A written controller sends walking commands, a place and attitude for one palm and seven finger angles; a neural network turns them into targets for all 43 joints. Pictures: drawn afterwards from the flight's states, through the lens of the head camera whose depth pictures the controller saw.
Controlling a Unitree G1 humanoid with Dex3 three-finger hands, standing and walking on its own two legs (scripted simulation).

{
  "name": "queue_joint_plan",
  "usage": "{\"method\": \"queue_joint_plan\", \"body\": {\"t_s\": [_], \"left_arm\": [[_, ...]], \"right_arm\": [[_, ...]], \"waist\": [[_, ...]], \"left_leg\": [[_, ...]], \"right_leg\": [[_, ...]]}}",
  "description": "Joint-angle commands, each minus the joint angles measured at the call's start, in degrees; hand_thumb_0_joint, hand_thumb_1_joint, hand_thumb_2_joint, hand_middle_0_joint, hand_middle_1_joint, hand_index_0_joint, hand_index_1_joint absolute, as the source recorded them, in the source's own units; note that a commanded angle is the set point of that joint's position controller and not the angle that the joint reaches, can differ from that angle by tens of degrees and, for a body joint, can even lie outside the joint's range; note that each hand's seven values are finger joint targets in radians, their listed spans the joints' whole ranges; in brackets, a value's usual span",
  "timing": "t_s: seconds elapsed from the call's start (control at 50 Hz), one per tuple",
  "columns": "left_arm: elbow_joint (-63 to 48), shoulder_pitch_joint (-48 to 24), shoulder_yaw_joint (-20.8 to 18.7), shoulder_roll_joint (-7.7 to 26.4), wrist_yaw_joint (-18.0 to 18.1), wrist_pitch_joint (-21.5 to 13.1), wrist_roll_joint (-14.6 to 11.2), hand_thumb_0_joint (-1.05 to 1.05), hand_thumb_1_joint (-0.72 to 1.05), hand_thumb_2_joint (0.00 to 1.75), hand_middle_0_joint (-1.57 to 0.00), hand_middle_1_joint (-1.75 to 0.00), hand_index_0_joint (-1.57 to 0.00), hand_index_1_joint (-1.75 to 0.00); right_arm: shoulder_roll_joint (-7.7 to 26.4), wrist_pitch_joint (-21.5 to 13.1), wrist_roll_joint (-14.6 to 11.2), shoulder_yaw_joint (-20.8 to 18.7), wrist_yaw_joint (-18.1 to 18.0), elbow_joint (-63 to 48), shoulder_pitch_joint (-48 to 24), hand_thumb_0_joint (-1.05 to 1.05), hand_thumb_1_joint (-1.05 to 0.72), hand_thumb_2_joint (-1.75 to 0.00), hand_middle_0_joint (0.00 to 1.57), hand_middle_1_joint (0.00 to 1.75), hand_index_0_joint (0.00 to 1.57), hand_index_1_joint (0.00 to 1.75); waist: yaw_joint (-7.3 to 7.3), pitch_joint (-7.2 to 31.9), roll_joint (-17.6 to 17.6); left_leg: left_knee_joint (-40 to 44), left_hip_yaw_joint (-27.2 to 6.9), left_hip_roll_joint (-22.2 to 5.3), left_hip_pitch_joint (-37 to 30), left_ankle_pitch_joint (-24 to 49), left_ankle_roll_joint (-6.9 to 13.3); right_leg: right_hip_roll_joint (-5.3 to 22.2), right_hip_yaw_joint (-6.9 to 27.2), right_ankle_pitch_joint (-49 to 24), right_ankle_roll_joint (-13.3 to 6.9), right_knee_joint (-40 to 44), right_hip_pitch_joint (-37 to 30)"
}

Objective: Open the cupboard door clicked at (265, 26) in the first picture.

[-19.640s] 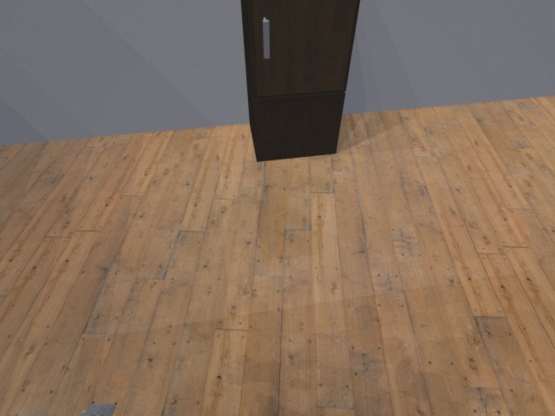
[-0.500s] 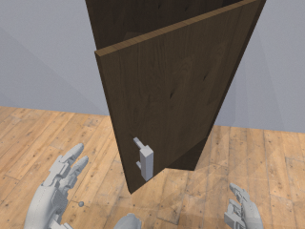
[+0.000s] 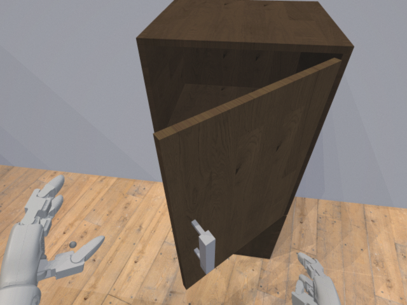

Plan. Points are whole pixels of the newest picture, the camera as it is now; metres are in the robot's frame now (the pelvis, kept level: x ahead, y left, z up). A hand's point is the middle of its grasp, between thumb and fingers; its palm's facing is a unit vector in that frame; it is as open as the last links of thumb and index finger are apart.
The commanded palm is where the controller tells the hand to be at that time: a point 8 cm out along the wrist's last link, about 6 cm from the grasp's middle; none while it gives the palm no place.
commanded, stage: draw the hand back to the body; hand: left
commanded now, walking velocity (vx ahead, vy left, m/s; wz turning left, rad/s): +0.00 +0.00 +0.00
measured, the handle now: (201, 246) +0.27 +0.04 -0.05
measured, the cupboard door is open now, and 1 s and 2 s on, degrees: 44 44 44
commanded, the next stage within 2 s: step back with the hand held close in 0.60 s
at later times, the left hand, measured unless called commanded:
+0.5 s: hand (61, 212) +0.20 +0.23 +0.17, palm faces +0.42 -0.82 -0.39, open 7.5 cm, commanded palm +0.15 +0.28 +0.19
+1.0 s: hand (62, 214) +0.20 +0.23 +0.17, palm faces +0.35 -0.80 -0.50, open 7.4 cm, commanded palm +0.14 +0.28 +0.20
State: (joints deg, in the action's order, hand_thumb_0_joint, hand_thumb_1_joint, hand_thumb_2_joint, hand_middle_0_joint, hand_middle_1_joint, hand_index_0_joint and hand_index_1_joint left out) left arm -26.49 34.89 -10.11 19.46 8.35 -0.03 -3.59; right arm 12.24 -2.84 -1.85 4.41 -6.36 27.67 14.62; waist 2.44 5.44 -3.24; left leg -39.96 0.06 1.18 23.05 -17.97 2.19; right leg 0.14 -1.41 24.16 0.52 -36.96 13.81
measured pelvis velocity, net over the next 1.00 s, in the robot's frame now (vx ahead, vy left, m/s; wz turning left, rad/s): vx -0.01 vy -0.02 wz -0.01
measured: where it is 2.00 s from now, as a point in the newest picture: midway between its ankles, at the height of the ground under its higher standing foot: outside the picture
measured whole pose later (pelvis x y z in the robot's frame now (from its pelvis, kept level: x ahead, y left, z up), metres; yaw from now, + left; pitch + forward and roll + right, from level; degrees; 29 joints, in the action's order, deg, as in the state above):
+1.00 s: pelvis -0.01 -0.02 +0.02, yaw -1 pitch +0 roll -1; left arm -25.4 31.4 -21.1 22.5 6.5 -5.6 -3.6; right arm 13.8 1.8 -0.9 -0.3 -5.3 31.8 9.7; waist -0.1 -1.7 -3.4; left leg -26.3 0.1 -0.3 15.6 -10.4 0.6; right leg -1.3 -1.1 16.4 -0.7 -24.0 7.2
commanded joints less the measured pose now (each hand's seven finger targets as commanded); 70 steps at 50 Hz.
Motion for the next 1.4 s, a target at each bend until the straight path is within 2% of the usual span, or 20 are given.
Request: {"method": "queue_joint_plan", "body": {"t_s": [0.0,0.2,0.26,0.32,0.44,0.54,0.68,0.7,0.72,0.74,0.76,0.8,0.84,0.9,1.0,1.04,1.08,1.22,1.32,1.38], "left_arm": [[-12.65,-4.56,-9.68,9.12,0.42,-4.45,-0.21,0.0,0.55,0.75,-0.19,-0.3,-0.19,-0.3],[-12.1,-11.61,-17.62,12.96,0.36,-5.85,-1.13,0.0,0.9,0.9,-0.2,-0.3,-0.2,-0.3],[-7.48,-7.97,-13.78,8.24,-0.78,-5.37,-1.41,0.0,0.9,0.9,-0.2,-0.3,-0.2,-0.3],[-9.11,-9.39,-14.69,9.82,-0.93,-5.69,-1.38,0.0,0.9,0.9,-0.2,-0.3,-0.2,-0.3],[-12.58,-11.05,-17.09,13.12,-0.42,-6.31,-1.07,0.0,0.9,0.9,-0.2,-0.3,-0.2,-0.3],[-10.33,-10.32,-16.06,11.38,-0.56,-6.35,-1.32,0.0,0.9,0.9,-0.2,-0.3,-0.2,-0.3],[-9.67,-10.95,-15.4,10.77,-0.83,-6.58,-1.29,0.0,0.9,0.9,-0.2,-0.3,-0.2,-0.3],[-9.4,-14.83,-16.99,12.79,-0.5,-6.61,-1.28,0.0,0.9,0.9,-0.2,-0.3,-0.2,-0.3],[-11.35,-20.48,-23.28,19.02,-0.15,-8.99,-0.32,0.0,0.9,0.9,-0.2,-0.3,-0.2,-0.3],[-8.11,-20.31,-23.45,19.24,-0.34,-9.86,-0.09,0.0,0.9,0.9,-0.2,-0.3,-0.2,-0.3],[-4.48,-13.6,-19.54,14.24,-1.02,-9.68,-0.03,0.0,0.9,0.9,-0.2,-0.3,-0.2,-0.3],[-5.15,-8.94,-17.24,11.66,-1.57,-9.53,-0.03,0.0,0.9,0.9,-0.2,-0.3,-0.2,-0.3],[-7.37,-6.39,-17.43,11.97,-1.41,-9.69,0.06,0.0,0.9,0.9,-0.2,-0.3,-0.2,-0.3],[-10.91,-5.15,-19.21,13.99,-0.84,-9.44,-0.14,0.0,0.9,0.9,-0.2,-0.3,-0.2,-0.3],[-13.21,-3.38,-21.89,16.35,0.34,-9.9,-0.43,0.0,0.9,0.9,-0.2,-0.3,-0.2,-0.3],[-13.55,-2.85,-22.32,16.81,0.66,-10.2,-0.46,0.0,0.9,0.9,-0.2,-0.3,-0.2,-0.3],[-12.1,-1.26,-22.06,15.9,0.81,-10.15,-0.7,0.0,0.9,0.9,-0.2,-0.3,-0.2,-0.3],[-12.22,-2.65,-20.28,14.81,1.37,-11.26,-0.29,0.0,0.9,0.9,-0.2,-0.3,-0.2,-0.3],[-14.01,-4.62,-21.34,15.14,1.73,-12.85,1.02,0.0,0.9,0.9,-0.2,-0.3,-0.2,-0.3],[-14.63,-4.19,-23.16,15.2,1.49,-13.55,1.84,0.0,0.9,0.9,-0.2,-0.3,-0.2,-0.3]], "right_arm": [[6.34,-4.14,0.49,-3.13,0.19,-8.31,-8.01,0.0,-0.9,-0.9,0.2,0.3,0.2,0.3],[6.76,-5.19,0.79,-4.17,0.7,-4.94,-9.42,0.0,-0.9,-0.9,0.2,0.3,0.2,0.3],[6.71,-4.65,0.72,-4.58,1.26,-4.33,-9.67,0.0,-0.9,-0.9,0.2,0.3,0.2,0.3],[7.03,-4.26,0.92,-4.99,1.34,-4.58,-10.19,0.0,-0.9,-0.9,0.2,0.3,0.2,0.3],[6.54,-4.78,1.02,-4.88,0.62,-4.0,-11.18,0.0,-0.9,-0.9,0.2,0.3,0.2,0.3],[6.35,-5.12,1.0,-4.95,0.5,-3.28,-11.09,0.0,-0.9,-0.9,0.2,0.3,0.2,0.3],[6.34,-4.87,1.17,-5.22,0.51,-3.09,-11.33,0.0,-0.9,-0.9,0.2,0.3,0.2,0.3],[6.54,-4.8,1.13,-5.21,0.29,-2.72,-11.35,0.0,-0.9,-0.9,0.2,0.3,0.2,0.3],[7.42,-3.36,1.21,-5.49,0.49,-3.28,-9.0,0.0,-0.9,-0.9,0.2,0.3,0.2,0.3],[6.88,-2.54,1.32,-5.48,0.38,-2.43,-9.22,0.0,-0.9,-0.9,0.2,0.3,0.2,0.3],[6.73,-1.79,1.54,-5.62,0.45,-2.26,-9.55,0.0,-0.9,-0.9,0.2,0.3,0.2,0.3],[7.27,-0.51,1.37,-6.11,0.98,-3.23,-9.67,0.0,-0.9,-0.9,0.2,0.3,0.2,0.3],[7.38,0.5,1.39,-6.37,0.96,-3.9,-10.22,0.0,-0.9,-0.9,0.2,0.3,0.2,0.3],[7.36,1.98,1.15,-6.6,1.02,-5.03,-10.62,0.0,-0.9,-0.9,0.2,0.3,0.2,0.3],[7.12,2.75,0.92,-6.94,0.7,-5.92,-10.57,0.0,-0.9,-0.9,0.2,0.3,0.2,0.3],[7.49,2.72,0.89,-7.23,0.56,-5.78,-10.58,0.0,-0.9,-0.9,0.2,0.3,0.2,0.3],[7.17,2.63,0.8,-7.29,0.74,-5.89,-10.49,0.0,-0.9,-0.9,0.2,0.3,0.2,0.3],[7.97,1.27,0.75,-7.32,0.74,-5.41,-10.08,0.0,-0.9,-0.9,0.2,0.3,0.2,0.3],[8.73,-0.49,1.16,-7.18,0.58,-5.67,-9.66,0.0,-0.9,-0.9,0.2,0.3,0.2,0.3],[8.82,-1.86,1.52,-7.44,0.59,-6.06,-9.99,0.0,-0.9,-0.9,0.2,0.3,0.2,0.3]], "waist": [[0.5,0.1,-0.87],[0.91,0.63,-0.8],[0.61,-1.72,0.65],[0.84,-0.51,2.19],[1.25,0.83,-1.23],[0.99,-1.92,0.8],[0.99,-1.51,0.96],[0.78,-1.57,1.31],[-1.7,-6.02,2.77],[-1.77,-6.44,3.34],[-2.36,-5.27,4.34],[-2.36,-2.13,2.22],[-2.14,0.12,-0.61],[-2.13,2.79,1.45],[-1.99,4.31,-0.11],[-2.0,4.23,-1.61],[-2.19,3.76,0.09],[-3.1,-1.71,0.37],[-2.9,-3.61,-5.47],[-1.8,-1.27,-9.18]], "left_leg": [[10.52,-3.17,-2.26,-11.49,10.15,-1.0],[13.14,-1.53,-1.96,-15.85,15.01,-0.84],[13.43,-0.79,-2.01,-16.27,16.41,-0.65],[14.1,-0.56,-1.71,-16.71,14.99,-0.4],[13.67,0.3,-1.13,-18.25,16.4,-0.24],[14.17,0.26,-1.12,-18.2,15.44,-0.29],[14.42,0.77,-0.97,-19.45,15.67,-0.05],[14.6,0.84,-0.89,-19.49,15.03,-0.02],[11.66,-0.34,-2.11,-17.13,14.31,0.88],[10.57,-0.71,-1.89,-16.6,14.59,0.68],[10.26,-0.46,-1.92,-17.45,17.08,0.6],[11.26,-0.52,-2.55,-18.54,22.67,0.57],[12.56,-0.79,-2.91,-19.39,26.9,0.61],[13.21,-0.59,-3.72,-19.26,29.51,0.31],[14.17,-1.3,-4.44,-17.04,29.34,0.06],[14.62,-1.57,-4.46,-15.43,27.95,0.03],[14.71,-1.33,-4.72,-14.22,24.45,-0.16],[18.11,-2.81,-4.03,-6.67,2.07,-0.48],[25.54,-7.93,-6.69,4.99,-13.51,1.2],[30.66,-12.59,-10.21,15.66,-21.96,3.61]], "right_leg": [[-0.68,-1.71,-13.49,-1.75,8.7,3.93],[-0.7,-1.38,-19.17,-1.51,12.31,-0.66],[-0.62,-1.52,-20.7,-1.13,13.13,-0.62],[-0.66,-1.32,-20.26,-0.98,13.93,-1.57],[-0.35,-0.68,-23.12,-1.09,15.05,-3.12],[-0.57,-0.87,-22.23,-0.94,16.06,-2.29],[-0.33,-0.49,-22.95,-0.52,16.47,-2.52],[-0.36,-0.35,-22.35,-0.47,16.93,-2.12],[2.6,2.85,-25.91,0.35,20.46,1.81],[4.01,3.09,-29.46,0.12,20.85,1.72],[3.93,2.03,-31.53,0.49,19.93,1.16],[3.11,1.05,-32.81,1.3,18.19,-0.76],[2.38,0.27,-31.89,1.28,16.94,-2.1],[1.75,0.55,-32.57,1.25,15.85,-3.19],[0.97,0.73,-30.18,0.91,13.97,-4.19],[1.06,0.65,-29.43,0.8,13.44,-4.68],[0.98,1.25,-27.34,0.94,14.01,-3.6],[0.49,2.36,-11.51,0.52,17.57,-0.11],[-2.98,1.35,-4.28,1.02,11.97,-6.44],[-5.6,0.58,-8.92,0.9,1.07,-16.92]]}}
